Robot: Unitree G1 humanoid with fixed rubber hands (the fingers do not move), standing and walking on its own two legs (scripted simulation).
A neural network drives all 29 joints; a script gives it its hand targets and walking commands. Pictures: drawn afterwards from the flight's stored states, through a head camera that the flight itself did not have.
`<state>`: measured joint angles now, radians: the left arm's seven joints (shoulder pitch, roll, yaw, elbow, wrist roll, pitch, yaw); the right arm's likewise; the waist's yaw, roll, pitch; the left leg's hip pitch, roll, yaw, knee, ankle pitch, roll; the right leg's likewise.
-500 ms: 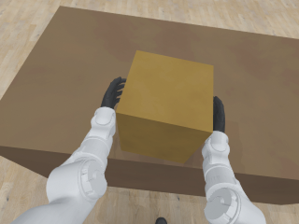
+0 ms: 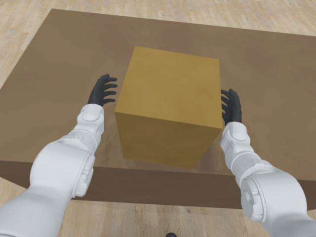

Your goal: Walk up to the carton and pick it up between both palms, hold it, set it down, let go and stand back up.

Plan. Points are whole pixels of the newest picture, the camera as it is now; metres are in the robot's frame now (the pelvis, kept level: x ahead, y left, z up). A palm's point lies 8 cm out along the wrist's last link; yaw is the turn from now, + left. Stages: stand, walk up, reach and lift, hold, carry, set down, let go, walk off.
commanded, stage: set down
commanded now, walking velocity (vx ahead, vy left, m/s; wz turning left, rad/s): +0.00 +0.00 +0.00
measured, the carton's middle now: (166, 113) +0.45 -0.05 +0.01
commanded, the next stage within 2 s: none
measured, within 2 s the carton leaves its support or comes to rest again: neither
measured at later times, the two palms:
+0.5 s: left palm (93, 70) +0.48 +0.12 +0.14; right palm (255, 94) +0.41 -0.24 +0.13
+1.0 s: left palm (83, 75) +0.46 +0.14 +0.14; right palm (252, 98) +0.40 -0.22 +0.14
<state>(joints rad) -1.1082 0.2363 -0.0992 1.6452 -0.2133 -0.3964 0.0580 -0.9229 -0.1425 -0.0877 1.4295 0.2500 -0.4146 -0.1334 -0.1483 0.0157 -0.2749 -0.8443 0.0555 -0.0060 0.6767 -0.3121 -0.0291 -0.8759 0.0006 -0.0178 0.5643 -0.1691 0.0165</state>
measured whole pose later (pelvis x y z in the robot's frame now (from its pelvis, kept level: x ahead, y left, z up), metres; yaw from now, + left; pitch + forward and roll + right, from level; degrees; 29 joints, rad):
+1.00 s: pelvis +0.00 -0.01 +0.03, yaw +0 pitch +11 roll -1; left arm -1.03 0.33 -0.08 1.29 -0.24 0.02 -0.02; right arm -0.86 -0.16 -0.02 1.04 0.33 0.04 -0.22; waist -0.15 -0.02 -0.15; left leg -0.40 0.05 -0.01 0.43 -0.22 -0.04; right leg -0.45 0.00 -0.01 0.34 -0.09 0.01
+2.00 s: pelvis -0.01 +0.00 +0.03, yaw +1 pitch +1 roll -1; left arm -0.36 0.27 -0.05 0.74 -0.21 -0.09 -0.06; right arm -0.22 -0.07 -0.03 0.64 0.19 -0.16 -0.21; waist -0.06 -0.01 0.01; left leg -0.20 0.04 -0.02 0.45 -0.26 -0.03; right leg -0.26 0.00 -0.02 0.38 -0.14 0.01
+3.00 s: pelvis +0.01 +0.01 +0.03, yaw +1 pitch -3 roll -2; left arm 0.16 0.26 -0.12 0.54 -0.20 -0.30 -0.04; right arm 0.15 -0.07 -0.03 0.68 0.15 -0.44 -0.10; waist -0.02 0.01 0.09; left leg -0.12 0.04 -0.02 0.51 -0.34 -0.01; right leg -0.16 0.00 0.00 0.41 -0.20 0.03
